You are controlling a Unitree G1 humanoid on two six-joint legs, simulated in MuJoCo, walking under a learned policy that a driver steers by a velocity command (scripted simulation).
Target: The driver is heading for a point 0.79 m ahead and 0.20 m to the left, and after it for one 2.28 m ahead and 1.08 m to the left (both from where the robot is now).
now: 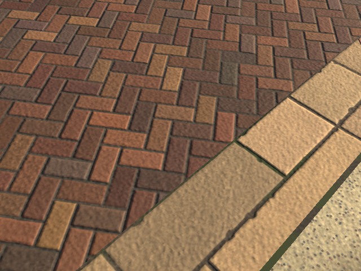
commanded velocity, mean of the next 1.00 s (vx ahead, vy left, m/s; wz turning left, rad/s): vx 0.49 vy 0.00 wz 0.35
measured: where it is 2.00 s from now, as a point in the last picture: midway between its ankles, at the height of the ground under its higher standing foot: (150, 203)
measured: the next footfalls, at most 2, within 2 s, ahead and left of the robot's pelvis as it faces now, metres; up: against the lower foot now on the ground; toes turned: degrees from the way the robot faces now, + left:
right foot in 0.16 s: +0.28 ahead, -0.09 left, +0.00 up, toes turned -4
left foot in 0.72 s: +0.55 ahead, +0.09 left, +0.00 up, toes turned +20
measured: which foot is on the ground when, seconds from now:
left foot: down 0.00-0.18, up 0.20-0.70, down 0.72-1.00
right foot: up 0.00-0.14, down 0.16-0.74, up 0.76-1.00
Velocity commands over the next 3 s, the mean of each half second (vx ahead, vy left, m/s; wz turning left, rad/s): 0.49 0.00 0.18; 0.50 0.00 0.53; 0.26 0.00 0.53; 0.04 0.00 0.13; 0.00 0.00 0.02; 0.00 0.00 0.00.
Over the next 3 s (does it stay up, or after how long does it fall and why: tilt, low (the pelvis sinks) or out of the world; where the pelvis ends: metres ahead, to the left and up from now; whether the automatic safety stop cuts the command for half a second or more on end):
stays up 0.76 0.10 0.00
